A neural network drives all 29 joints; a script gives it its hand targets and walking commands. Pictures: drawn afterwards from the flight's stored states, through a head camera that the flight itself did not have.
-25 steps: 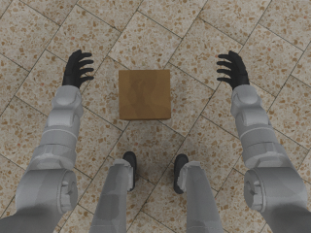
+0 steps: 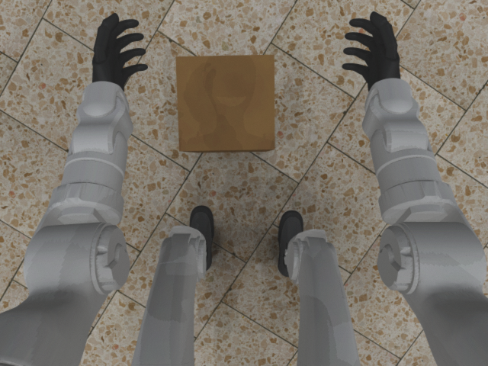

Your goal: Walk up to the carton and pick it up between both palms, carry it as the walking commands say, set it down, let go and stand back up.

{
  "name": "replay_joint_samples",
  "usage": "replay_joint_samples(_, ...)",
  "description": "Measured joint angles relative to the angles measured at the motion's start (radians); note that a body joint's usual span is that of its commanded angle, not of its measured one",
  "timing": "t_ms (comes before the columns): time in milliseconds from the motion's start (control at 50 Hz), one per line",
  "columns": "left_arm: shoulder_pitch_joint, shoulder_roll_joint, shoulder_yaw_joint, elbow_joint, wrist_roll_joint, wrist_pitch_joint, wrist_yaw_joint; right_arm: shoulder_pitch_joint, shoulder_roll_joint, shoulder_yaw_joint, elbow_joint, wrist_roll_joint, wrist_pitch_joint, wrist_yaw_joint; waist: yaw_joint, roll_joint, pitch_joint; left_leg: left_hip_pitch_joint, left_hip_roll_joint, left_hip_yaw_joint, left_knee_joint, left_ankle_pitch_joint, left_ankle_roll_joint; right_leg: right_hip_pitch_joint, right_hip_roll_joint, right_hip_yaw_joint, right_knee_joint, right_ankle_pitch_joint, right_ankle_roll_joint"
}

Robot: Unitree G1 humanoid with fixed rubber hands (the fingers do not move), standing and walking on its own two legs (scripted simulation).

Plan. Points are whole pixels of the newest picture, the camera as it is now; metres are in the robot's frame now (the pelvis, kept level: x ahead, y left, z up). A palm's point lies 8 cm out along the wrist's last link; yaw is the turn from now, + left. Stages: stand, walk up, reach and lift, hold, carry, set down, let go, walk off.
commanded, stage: reach and lift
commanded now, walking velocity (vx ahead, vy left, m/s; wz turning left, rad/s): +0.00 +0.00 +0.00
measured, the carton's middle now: (228, 112) +0.50 +0.05 -0.49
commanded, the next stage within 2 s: none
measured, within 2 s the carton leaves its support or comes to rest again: neither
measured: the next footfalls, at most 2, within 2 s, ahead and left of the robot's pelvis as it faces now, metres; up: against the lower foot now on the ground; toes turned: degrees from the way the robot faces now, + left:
none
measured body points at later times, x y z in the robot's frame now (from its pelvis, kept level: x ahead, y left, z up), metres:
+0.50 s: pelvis -0.02 +0.01 -0.13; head +0.33 +0.00 +0.15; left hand +0.51 +0.21 -0.29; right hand +0.51 -0.17 -0.30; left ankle +0.09 +0.13 -0.58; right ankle +0.08 -0.14 -0.58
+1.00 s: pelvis -0.04 +0.01 -0.21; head +0.35 +0.00 +0.02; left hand +0.49 +0.21 -0.42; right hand +0.50 -0.16 -0.43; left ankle +0.09 +0.13 -0.58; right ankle +0.08 -0.14 -0.58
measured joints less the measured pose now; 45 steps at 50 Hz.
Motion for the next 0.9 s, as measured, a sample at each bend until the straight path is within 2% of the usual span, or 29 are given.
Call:
replay_joint_samples(160,-0.012,0.028,0.009,0.009,0.000,0.002,0.017,-0.035,0.000,-0.006,0.021,0.000,0.007,-0.035,0.000,0.000,-0.001,-0.152,0.000,0.000,0.190,-0.060,0.000,-0.154,0.001,0.014,0.190,-0.059,0.001)
replay_joint_samples(420,-0.098,0.042,0.007,0.064,-0.034,0.003,0.044,-0.097,0.000,-0.006,0.074,0.004,0.008,-0.042,0.000,0.000,0.029,-0.339,0.000,0.000,0.468,-0.142,0.000,-0.337,0.006,0.038,0.461,-0.137,0.012)
replay_joint_samples(660,-0.177,0.054,-0.001,0.121,-0.038,0.004,0.053,-0.170,-0.001,-0.006,0.122,0.004,0.006,-0.048,0.000,0.003,0.173,-0.424,-0.001,0.000,0.622,-0.162,0.000,-0.430,0.012,0.054,0.626,-0.161,0.013)
replay_joint_samples(800,-0.249,0.089,-0.018,0.171,-0.059,0.004,0.058,-0.247,-0.007,-0.003,0.139,0.034,0.002,-0.056,0.000,0.005,0.269,-0.447,-0.002,-0.001,0.711,-0.174,0.000,-0.455,0.016,0.063,0.718,-0.175,0.012)
replay_joint_samples(900,-0.295,0.091,-0.055,0.212,-0.085,0.004,0.054,-0.283,-0.029,-0.001,0.204,0.034,-0.004,-0.057,0.000,0.005,0.318,-0.461,-0.006,-0.005,0.769,-0.183,0.000,-0.464,0.016,0.066,0.773,-0.185,0.015)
